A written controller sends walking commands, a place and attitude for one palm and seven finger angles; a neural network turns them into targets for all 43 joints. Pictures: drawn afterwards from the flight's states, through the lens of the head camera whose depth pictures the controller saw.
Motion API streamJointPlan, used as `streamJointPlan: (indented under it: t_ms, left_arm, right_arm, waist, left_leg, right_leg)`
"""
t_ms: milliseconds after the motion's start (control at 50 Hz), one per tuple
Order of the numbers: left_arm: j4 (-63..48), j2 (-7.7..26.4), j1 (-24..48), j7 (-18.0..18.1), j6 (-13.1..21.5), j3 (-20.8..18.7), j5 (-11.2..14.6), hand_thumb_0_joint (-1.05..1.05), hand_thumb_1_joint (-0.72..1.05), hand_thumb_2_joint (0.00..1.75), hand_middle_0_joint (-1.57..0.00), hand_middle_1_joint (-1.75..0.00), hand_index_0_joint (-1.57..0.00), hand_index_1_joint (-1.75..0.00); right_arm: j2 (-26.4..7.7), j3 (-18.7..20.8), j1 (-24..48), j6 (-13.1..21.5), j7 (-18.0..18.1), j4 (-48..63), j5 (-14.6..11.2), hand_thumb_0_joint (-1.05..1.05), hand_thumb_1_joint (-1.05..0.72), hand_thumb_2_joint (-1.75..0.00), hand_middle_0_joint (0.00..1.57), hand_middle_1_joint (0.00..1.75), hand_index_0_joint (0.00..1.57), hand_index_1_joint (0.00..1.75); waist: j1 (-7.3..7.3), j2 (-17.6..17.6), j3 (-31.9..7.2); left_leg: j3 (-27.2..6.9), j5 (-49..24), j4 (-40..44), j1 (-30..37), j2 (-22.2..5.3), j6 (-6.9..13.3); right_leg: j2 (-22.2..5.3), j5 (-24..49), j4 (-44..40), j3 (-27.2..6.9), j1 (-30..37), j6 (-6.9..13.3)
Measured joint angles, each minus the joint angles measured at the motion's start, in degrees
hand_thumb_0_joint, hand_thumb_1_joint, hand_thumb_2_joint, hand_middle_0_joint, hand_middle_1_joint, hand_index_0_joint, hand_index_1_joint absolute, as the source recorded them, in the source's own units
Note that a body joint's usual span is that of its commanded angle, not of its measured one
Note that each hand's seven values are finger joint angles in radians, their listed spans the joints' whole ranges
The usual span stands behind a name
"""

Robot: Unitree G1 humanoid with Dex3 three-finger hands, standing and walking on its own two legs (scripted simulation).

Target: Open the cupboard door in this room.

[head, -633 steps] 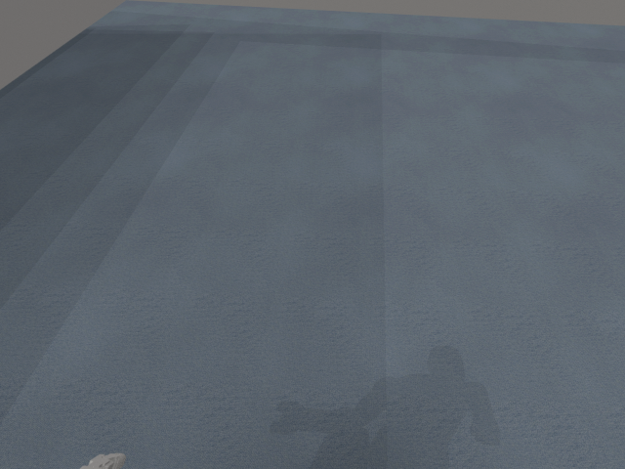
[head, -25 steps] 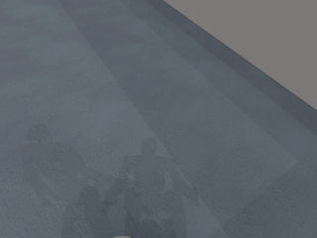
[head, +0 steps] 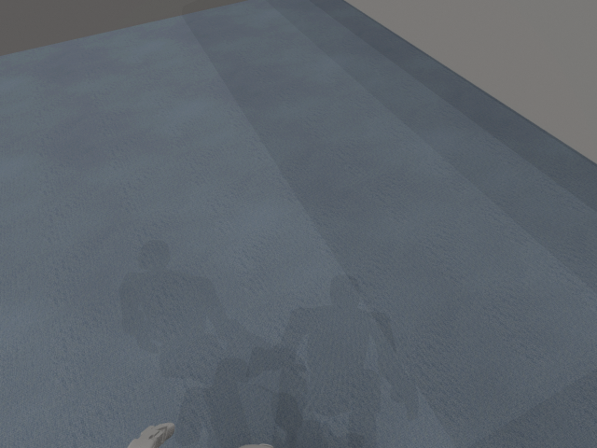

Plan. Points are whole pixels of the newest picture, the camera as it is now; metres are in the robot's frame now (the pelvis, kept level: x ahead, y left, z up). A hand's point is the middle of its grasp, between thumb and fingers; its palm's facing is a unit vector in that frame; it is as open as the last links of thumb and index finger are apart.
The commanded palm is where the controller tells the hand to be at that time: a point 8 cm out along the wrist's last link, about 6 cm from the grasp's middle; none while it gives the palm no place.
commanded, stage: turn or walk to find it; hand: left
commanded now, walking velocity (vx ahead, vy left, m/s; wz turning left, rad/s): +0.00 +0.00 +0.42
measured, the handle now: out of the picture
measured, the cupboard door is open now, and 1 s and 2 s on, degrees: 0 0 0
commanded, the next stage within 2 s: none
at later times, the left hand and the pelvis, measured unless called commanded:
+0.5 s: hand out of the picture -0.06 +0.26 -0.18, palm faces +0.27 -0.93 -0.25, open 7.3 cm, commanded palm none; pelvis -0.03 +0.04 +0.00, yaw +13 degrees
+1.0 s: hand out of the picture -0.02 +0.22 -0.14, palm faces +0.40 -0.87 -0.28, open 7.3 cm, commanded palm none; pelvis -0.03 +0.00 +0.01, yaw +25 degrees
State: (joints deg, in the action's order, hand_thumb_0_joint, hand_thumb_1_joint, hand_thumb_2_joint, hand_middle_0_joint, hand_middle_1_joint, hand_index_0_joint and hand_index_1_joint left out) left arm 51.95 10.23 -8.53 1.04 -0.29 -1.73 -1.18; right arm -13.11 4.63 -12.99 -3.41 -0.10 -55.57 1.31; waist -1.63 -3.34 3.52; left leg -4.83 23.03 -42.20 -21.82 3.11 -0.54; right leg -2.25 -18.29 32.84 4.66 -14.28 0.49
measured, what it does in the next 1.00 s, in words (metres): steps on the spot, turning left: left foot, then right foot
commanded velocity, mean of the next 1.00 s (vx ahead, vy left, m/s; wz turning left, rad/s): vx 0.00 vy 0.00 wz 0.42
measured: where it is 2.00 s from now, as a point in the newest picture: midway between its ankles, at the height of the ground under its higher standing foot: outside the picture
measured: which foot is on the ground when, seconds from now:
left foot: up 0.00-0.38, down 0.40-0.88, up 0.90-1.00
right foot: down 0.00-0.40, up 0.42-0.86, down 0.88-1.00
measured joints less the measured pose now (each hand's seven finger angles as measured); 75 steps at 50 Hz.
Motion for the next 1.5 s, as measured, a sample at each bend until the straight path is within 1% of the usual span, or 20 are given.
streamJointPlan:
  t_ms: [80,160,320,400,440,480,560,660,780,860,900,940,1000,1080,1180,1260,1320,1360,1400,1500]
  left_arm:
    - [0.33,-1.32,-2.01,0.11,0.0,0.27,-0.04,0.0,0.91,0.9,-0.2,-0.3,-0.21,-0.3]
    - [1.39,-1.63,-3.39,0.19,-0.14,0.22,-0.2,0.0,0.91,0.9,-0.2,-0.3,-0.21,-0.3]
    - [2.82,0.32,-5.02,-0.12,-0.11,-0.53,-0.81,0.0,0.91,0.9,-0.21,-0.3,-0.21,-0.3]
    - [3.76,2.3,-6.15,-0.2,-0.81,-1.26,-0.39,0.0,0.91,0.9,-0.21,-0.3,-0.21,-0.3]
    - [4.45,3.88,-6.04,-0.03,-2.12,-1.79,-0.08,0.0,0.91,0.9,-0.2,-0.3,-0.21,-0.3]
    - [5.37,4.65,-5.68,0.2,-3.46,-2.02,0.01,0.0,0.91,0.9,-0.2,-0.3,-0.2,-0.3]
    - [5.48,5.1,-4.35,-0.37,-3.41,-2.18,0.07,0.01,0.91,0.9,-0.2,-0.3,-0.2,-0.3]
    - [3.93,4.66,-2.67,-0.42,-2.75,-1.84,0.13,0.01,0.91,0.9,-0.2,-0.3,-0.2,-0.3]
    - [2.18,3.1,0.27,-0.22,-2.47,-1.24,0.42,0.0,0.91,0.9,-0.2,-0.3,-0.2,-0.3]
    - [0.64,1.94,1.19,-0.24,-1.19,-0.63,0.62,0.0,0.91,0.9,-0.2,-0.3,-0.2,-0.3]
    - [0.31,1.02,1.06,-0.06,-0.11,-0.31,0.18,0.0,0.91,0.9,-0.2,-0.3,-0.2,-0.3]
    - [0.01,0.07,0.43,-0.04,0.34,0.04,0.05,0.0,0.91,0.9,-0.2,-0.3,-0.2,-0.3]
    - [0.12,-0.9,-0.95,0.14,0.14,0.22,0.01,0.0,0.91,0.9,-0.2,-0.3,-0.21,-0.3]
    - [1.09,-1.31,-2.39,0.2,-0.01,0.25,-0.24,0.0,0.91,0.9,-0.2,-0.3,-0.21,-0.3]
    - [1.98,-0.8,-3.94,-0.08,0.08,0.07,-0.58,0.0,0.91,0.9,-0.2,-0.3,-0.21,-0.3]
    - [2.82,0.6,-4.98,-0.2,-0.17,-0.48,-0.79,0.0,0.91,0.9,-0.21,-0.3,-0.21,-0.3]
    - [3.48,2.11,-6.13,-0.24,-0.84,-1.14,-0.34,0.0,0.91,0.9,-0.21,-0.3,-0.21,-0.3]
    - [4.16,3.71,-5.9,-0.02,-2.09,-1.64,-0.04,0.0,0.91,0.9,-0.2,-0.3,-0.21,-0.3]
    - [4.99,4.48,-5.42,0.27,-3.24,-1.89,0.09,0.0,0.91,0.9,-0.2,-0.3,-0.2,-0.3]
    - [4.64,4.85,-3.45,-0.35,-3.05,-1.96,0.25,0.01,0.91,0.9,-0.2,-0.3,-0.2,-0.3]
  right_arm:
    - [-1.17,0.85,-0.18,-0.95,-0.44,-0.82,0.22,0.01,-0.91,-0.89,0.2,0.3,0.2,0.3]
    - [-1.45,0.92,-0.59,-1.08,-0.68,-1.28,0.26,0.01,-0.91,-0.89,0.19,0.3,0.2,0.3]
    - [-0.82,-0.22,1.83,-0.96,-0.47,-1.93,-0.32,0.01,-0.91,-0.9,0.19,0.3,0.2,0.3]
    - [-0.63,-0.95,3.61,0.65,-0.46,-0.39,-0.48,0.01,-0.91,-0.9,0.19,0.3,0.2,0.3]
    - [0.43,-1.18,4.81,1.55,-0.43,0.12,-0.22,0.01,-0.91,-0.89,0.19,0.3,0.2,0.3]
    - [1.1,-1.61,5.12,2.09,-0.09,0.74,-0.03,0.0,-0.91,-0.89,0.19,0.3,0.2,0.3]
    - [1.75,-2.31,5.04,2.34,0.52,1.02,0.05,0.0,-0.91,-0.89,0.2,0.3,0.2,0.3]
    - [2.23,-2.47,4.31,2.43,0.46,1.05,-0.03,0.0,-0.91,-0.89,0.2,0.3,0.2,0.3]
    - [2.09,-1.87,2.59,1.87,0.33,0.96,0.33,0.0,-0.91,-0.89,0.2,0.3,0.2,0.3]
    - [1.4,-1.16,1.03,1.15,0.24,0.42,0.21,0.0,-0.91,-0.89,0.2,0.3,0.2,0.3]
    - [0.56,-0.59,0.47,0.82,0.15,0.06,-0.19,0.0,-0.91,-0.89,0.2,0.3,0.2,0.3]
    - [-0.11,-0.04,0.17,-0.04,0.2,-0.34,-0.07,0.01,-0.91,-0.89,0.2,0.3,0.2,0.3]
    - [-1.01,0.55,0.06,-0.74,-0.16,-0.8,0.1,0.01,-0.91,-0.89,0.2,0.3,0.2,0.3]
    - [-1.48,0.71,-0.09,-0.97,-0.53,-1.16,0.13,0.01,-0.91,-0.89,0.19,0.3,0.2,0.3]
    - [-1.23,0.14,1.0,-1.2,-0.56,-1.83,-0.08,0.01,-0.91,-0.9,0.19,0.3,0.2,0.3]
    - [-0.73,-0.6,3.07,-0.6,-0.49,-1.4,-0.45,0.01,-0.91,-0.9,0.19,0.3,0.2,0.3]
    - [-0.62,-1.08,4.05,0.82,-0.59,-0.12,-0.41,0.01,-0.91,-0.9,0.19,0.3,0.2,0.3]
    - [0.39,-1.29,5.18,1.74,-0.51,0.4,-0.22,0.01,-0.91,-0.89,0.19,0.3,0.2,0.3]
    - [1.0,-1.68,5.49,2.34,-0.09,1.02,-0.06,0.0,-0.91,-0.89,0.19,0.3,0.2,0.3]
    - [1.57,-2.37,5.23,2.45,0.53,1.33,0.04,0.0,-0.91,-0.89,0.2,0.3,0.2,0.3]
  waist:
    - [0.0,-0.16,0.31]
    - [0.0,0.63,0.5]
    - [2.25,3.49,1.7]
    - [2.77,4.45,1.47]
    - [3.3,6.43,1.89]
    - [3.36,6.45,1.58]
    - [3.24,5.57,1.01]
    - [2.93,4.94,0.41]
    - [1.05,3.34,0.48]
    - [0.32,2.22,0.17]
    - [0.33,0.86,0.2]
    - [0.14,0.27,0.38]
    - [0.02,0.08,0.72]
    - [-0.12,0.61,1.09]
    - [0.95,2.17,1.73]
    - [2.27,3.65,2.31]
    - [2.63,4.39,1.8]
    - [3.24,6.41,2.27]
    - [3.33,6.45,2.19]
    - [3.16,5.22,1.58]
  left_leg:
    - [1.71,0.62,-19.84,-5.69,-0.75,-1.07]
    - [2.63,-1.57,-24.03,-5.89,-3.19,-2.46]
    - [6.01,3.42,-6.32,2.05,-5.21,-2.74]
    - [8.27,-3.81,8.96,8.14,-4.76,-1.1]
    - [8.67,-3.66,7.85,7.51,-3.52,1.09]
    - [8.15,-3.57,8.13,7.68,-3.46,2.15]
    - [6.37,-6.54,12.91,9.44,-3.0,2.72]
    - [4.74,-9.06,16.63,10.45,-1.84,3.02]
    - [2.04,-9.53,15.89,9.08,-0.94,2.33]
    - [0.15,-8.58,12.78,6.61,-0.14,0.97]
    - [-0.61,-4.06,7.35,4.08,-0.08,0.18]
    - [-0.09,3.12,-3.86,0.16,0.48,-0.21]
    - [1.69,2.52,-18.63,-4.52,-0.4,-1.0]
    - [2.97,-0.29,-23.68,-5.84,-3.01,-2.4]
    - [4.55,1.83,-14.92,-2.26,-4.99,-3.14]
    - [6.82,2.56,-4.07,2.15,-5.15,-2.57]
    - [8.47,-5.1,8.53,7.12,-4.98,-1.09]
    - [8.84,-4.11,7.08,6.42,-3.76,0.89]
    - [8.26,-3.83,7.3,6.65,-3.67,1.86]
    - [5.95,-7.56,13.01,8.75,-2.98,2.35]
  right_leg:
    - [-1.19,1.26,-2.06,1.91,1.73,0.86]
    - [-2.3,1.93,-3.5,3.98,2.65,0.78]
    - [-5.39,1.54,-1.9,7.49,1.33,-0.52]
    - [-7.11,-0.49,2.96,9.28,-1.0,-2.46]
    - [-7.32,-7.44,10.59,5.92,-4.22,-3.68]
    - [-5.37,-11.17,19.46,2.48,-7.5,-4.17]
    - [-3.49,-7.21,27.9,-0.57,-10.95,-4.91]
    - [-2.94,-5.21,26.26,-2.52,-10.98,-5.76]
    - [-1.43,-7.1,16.01,-3.09,-7.21,-5.47]
    - [-0.15,-0.6,2.0,-2.27,-1.52,-4.69]
    - [0.27,0.39,-0.93,-1.01,-0.12,-1.42]
    - [-0.28,-0.13,-0.17,0.24,0.07,0.4]
    - [-1.26,0.52,-1.8,1.69,1.62,0.83]
    - [-2.5,0.99,-3.2,3.81,2.93,0.65]
    - [-4.25,0.67,-2.9,6.17,3.09,0.07]
    - [-5.72,-0.28,-0.77,7.85,2.1,-1.03]
    - [-6.96,-2.52,3.85,9.21,0.15,-2.57]
    - [-7.07,-9.8,12.03,5.62,-3.25,-3.72]
    - [-5.16,-13.03,20.9,2.28,-6.63,-4.29]
    - [-3.28,-7.87,28.4,-1.04,-10.69,-5.13]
